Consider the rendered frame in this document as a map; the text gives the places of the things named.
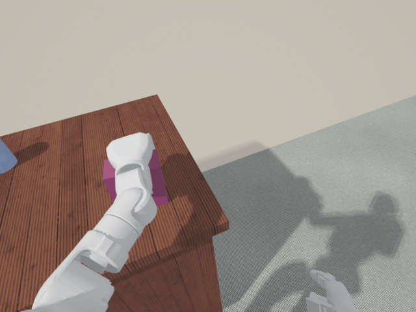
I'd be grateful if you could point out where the table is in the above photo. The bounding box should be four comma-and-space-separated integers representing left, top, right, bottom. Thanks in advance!
0, 94, 229, 312

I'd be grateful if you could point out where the sponge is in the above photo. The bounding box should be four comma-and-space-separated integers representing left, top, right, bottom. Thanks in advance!
103, 149, 168, 206

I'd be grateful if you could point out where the robot left upper arm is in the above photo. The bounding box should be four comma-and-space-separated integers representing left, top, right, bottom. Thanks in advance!
20, 260, 114, 312

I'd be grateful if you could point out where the robot left forearm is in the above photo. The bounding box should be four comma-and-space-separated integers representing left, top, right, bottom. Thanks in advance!
32, 159, 157, 309

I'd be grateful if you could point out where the robot left hand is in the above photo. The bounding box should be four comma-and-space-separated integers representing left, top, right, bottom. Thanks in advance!
106, 132, 155, 194

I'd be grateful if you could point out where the robot right hand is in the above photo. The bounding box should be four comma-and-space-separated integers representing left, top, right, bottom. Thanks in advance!
306, 270, 355, 312

